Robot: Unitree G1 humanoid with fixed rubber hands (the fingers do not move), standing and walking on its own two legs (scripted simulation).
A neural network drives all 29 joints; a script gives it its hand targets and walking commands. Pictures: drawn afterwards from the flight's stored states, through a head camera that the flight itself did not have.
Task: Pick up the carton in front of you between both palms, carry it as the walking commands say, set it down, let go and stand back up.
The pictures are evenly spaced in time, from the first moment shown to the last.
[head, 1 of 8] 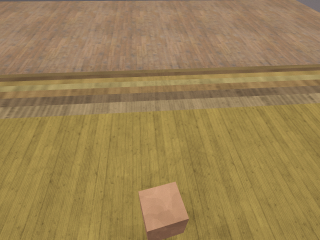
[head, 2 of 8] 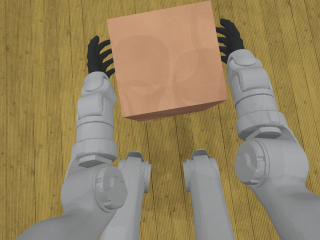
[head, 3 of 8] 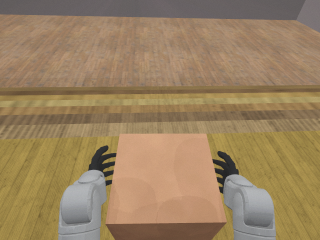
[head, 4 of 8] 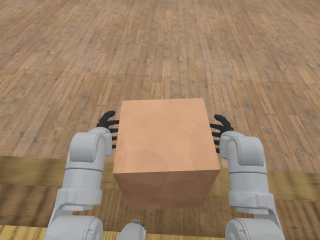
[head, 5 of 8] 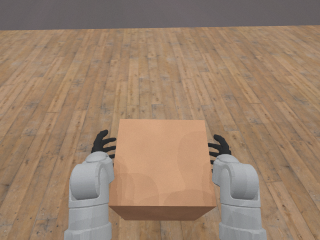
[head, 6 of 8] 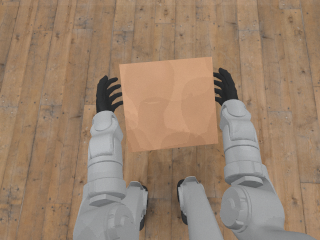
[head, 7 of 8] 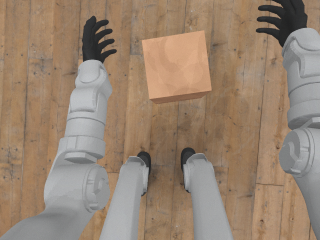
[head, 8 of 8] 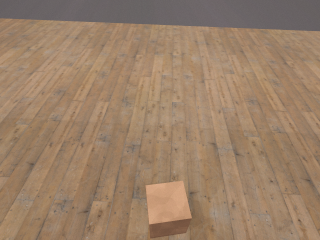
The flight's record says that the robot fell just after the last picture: no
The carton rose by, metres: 0.68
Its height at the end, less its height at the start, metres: -0.91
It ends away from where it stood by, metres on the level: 4.72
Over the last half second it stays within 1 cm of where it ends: yes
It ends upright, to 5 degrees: yes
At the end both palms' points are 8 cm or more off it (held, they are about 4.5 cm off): yes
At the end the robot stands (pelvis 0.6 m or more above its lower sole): yes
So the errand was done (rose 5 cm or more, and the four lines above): yes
